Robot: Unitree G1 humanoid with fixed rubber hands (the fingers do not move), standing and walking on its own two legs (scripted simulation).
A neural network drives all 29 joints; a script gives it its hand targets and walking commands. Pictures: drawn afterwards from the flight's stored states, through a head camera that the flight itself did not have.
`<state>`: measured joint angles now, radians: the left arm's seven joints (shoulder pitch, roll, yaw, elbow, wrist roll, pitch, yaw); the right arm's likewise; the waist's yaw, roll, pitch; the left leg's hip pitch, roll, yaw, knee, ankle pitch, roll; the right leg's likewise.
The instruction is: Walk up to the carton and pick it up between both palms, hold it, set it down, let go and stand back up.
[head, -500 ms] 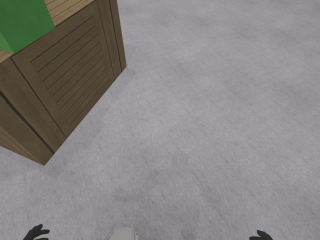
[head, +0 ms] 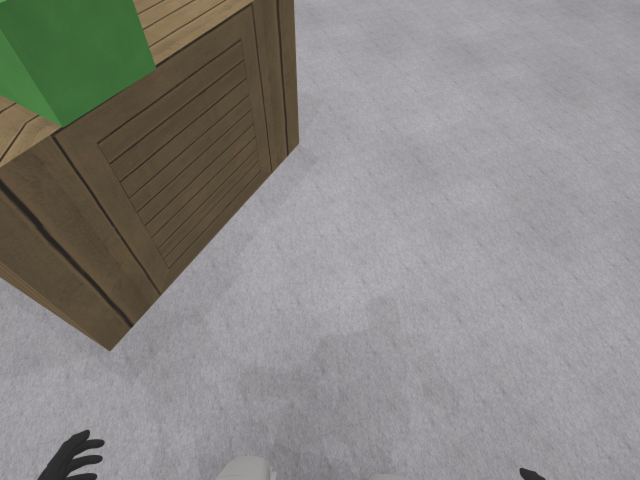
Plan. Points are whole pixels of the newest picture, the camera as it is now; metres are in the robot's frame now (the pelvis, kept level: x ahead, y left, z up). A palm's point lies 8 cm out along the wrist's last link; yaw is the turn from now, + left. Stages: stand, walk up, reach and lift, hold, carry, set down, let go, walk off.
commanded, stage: walk up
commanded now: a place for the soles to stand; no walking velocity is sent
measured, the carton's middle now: (51, 28) +0.92 +0.57 +0.06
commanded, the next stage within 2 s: none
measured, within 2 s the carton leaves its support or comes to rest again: neither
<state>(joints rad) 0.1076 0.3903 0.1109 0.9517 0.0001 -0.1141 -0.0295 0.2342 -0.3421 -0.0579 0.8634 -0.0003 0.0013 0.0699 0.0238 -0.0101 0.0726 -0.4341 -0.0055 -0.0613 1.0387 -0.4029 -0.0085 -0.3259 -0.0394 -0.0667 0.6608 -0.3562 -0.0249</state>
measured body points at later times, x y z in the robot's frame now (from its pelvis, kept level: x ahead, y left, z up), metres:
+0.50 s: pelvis +0.20 +0.03 -0.02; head +0.24 +0.03 +0.43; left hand +0.29 +0.37 -0.11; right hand +0.35 -0.24 -0.14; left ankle +0.17 +0.20 -0.71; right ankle +0.23 -0.05 -0.73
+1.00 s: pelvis +0.40 +0.09 -0.02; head +0.44 +0.10 +0.43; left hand +0.41 +0.43 -0.12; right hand +0.58 -0.17 -0.13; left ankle +0.41 +0.24 -0.73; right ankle +0.39 -0.01 -0.69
